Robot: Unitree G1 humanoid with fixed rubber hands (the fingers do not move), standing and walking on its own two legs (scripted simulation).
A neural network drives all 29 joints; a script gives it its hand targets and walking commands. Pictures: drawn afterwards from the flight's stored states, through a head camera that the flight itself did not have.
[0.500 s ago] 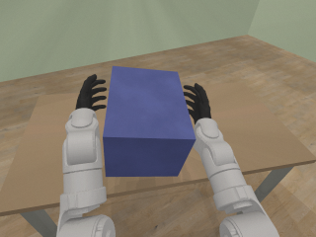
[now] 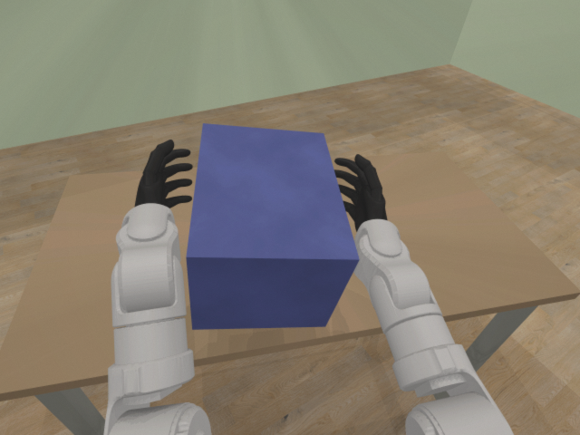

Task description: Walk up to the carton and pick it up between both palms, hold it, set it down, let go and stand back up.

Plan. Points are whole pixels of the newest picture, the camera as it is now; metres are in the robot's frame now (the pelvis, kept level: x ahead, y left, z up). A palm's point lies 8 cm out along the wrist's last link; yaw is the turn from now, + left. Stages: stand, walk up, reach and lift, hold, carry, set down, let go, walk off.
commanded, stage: hold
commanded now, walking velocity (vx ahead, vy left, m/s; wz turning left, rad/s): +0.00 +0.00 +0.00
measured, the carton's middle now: (263, 223) +0.37 +0.01 +0.13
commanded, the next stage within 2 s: set down in 1.52 s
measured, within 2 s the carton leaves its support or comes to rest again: neither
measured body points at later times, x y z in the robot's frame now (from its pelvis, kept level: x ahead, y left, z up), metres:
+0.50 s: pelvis +0.00 -0.01 +0.00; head -0.03 +0.02 +0.45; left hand +0.37 +0.14 +0.19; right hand +0.37 -0.13 +0.17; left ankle -0.01 +0.12 -0.75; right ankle +0.04 -0.13 -0.75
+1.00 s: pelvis +0.00 +0.00 +0.00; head -0.03 +0.02 +0.45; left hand +0.37 +0.14 +0.19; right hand +0.37 -0.13 +0.17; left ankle -0.01 +0.12 -0.75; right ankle +0.04 -0.13 -0.75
